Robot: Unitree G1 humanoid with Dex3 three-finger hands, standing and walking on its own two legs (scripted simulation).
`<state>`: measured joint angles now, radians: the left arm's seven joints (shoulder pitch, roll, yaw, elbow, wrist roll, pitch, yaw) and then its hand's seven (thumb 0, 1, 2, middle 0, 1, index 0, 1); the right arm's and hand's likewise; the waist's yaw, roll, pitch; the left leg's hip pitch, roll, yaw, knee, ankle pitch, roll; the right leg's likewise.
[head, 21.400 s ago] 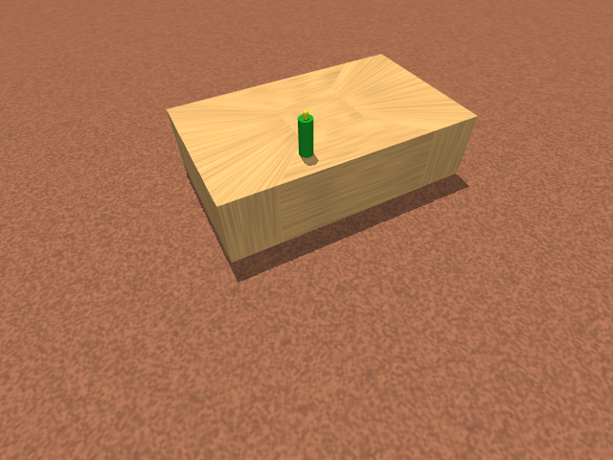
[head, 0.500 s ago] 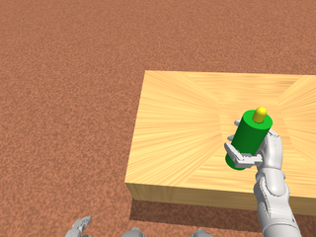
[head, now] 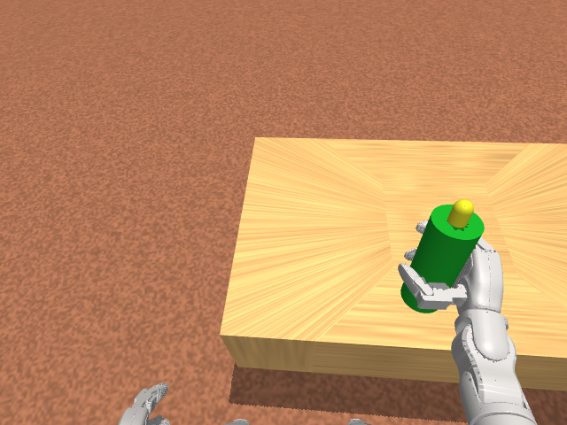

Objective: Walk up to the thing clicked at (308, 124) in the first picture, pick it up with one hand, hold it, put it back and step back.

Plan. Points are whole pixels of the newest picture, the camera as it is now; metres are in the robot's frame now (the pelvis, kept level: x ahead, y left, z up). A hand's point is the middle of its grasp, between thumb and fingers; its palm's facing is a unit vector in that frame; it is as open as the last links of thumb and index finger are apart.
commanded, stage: hold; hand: right
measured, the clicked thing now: (440, 255) +0.34 -0.18 +0.06
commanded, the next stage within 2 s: none
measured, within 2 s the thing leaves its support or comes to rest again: neither
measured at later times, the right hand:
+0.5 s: hand (431, 270) +0.32 -0.17 +0.05, palm faces +0.18 +0.98 -0.01, open 8.7 cm
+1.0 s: hand (428, 269) +0.33 -0.17 +0.05, palm faces +0.18 +0.98 -0.01, open 8.7 cm
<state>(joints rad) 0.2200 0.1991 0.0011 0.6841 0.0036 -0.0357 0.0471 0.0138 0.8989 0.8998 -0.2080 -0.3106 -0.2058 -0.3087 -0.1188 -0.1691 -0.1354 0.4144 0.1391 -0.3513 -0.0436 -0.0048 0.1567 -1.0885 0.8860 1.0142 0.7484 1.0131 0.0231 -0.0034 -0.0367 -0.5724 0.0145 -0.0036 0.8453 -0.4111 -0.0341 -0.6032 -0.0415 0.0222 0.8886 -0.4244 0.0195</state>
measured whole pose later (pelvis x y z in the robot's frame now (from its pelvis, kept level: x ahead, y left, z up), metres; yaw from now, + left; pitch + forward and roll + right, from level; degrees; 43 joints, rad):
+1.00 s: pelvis +0.00 +0.00 +0.01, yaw +0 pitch +6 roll +1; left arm 0.22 0.20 0.00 0.69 0.01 -0.05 0.05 0.01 0.89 0.91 -0.21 -0.31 -0.21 -0.31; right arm -0.09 -0.16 -0.12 0.40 0.14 -0.34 -0.05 0.00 0.16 -1.09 0.88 1.02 0.75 1.02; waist 0.02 0.00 -0.03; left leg -0.52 0.02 0.00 0.81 -0.40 -0.03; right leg -0.55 -0.04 0.02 0.85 -0.41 0.02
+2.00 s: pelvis -0.01 +0.01 +0.00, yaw +0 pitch +6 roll +1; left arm 0.21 0.20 0.00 0.69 0.01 -0.06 0.05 0.01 0.89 0.90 -0.21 -0.31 -0.21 -0.31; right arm -0.11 -0.16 -0.12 0.44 0.14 -0.35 -0.04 -0.01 0.15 -1.09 0.88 1.02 0.74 1.02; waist 0.02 0.00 -0.03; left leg -0.53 0.02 0.00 0.82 -0.39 -0.03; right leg -0.56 -0.04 0.02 0.85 -0.39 0.03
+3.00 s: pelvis -0.04 +0.01 -0.12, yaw +1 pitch +26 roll +2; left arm 0.18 0.24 0.00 0.70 0.06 -0.05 -0.01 0.01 0.91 0.91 -0.20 -0.31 -0.20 -0.30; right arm -0.51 -0.29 -0.34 0.91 0.13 -0.61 0.09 0.00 0.16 -1.09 0.88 1.03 0.74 1.03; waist 0.09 0.01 -0.17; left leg -1.31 0.01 0.00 1.45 -0.59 -0.03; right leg -1.34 -0.04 0.06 1.48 -0.59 0.03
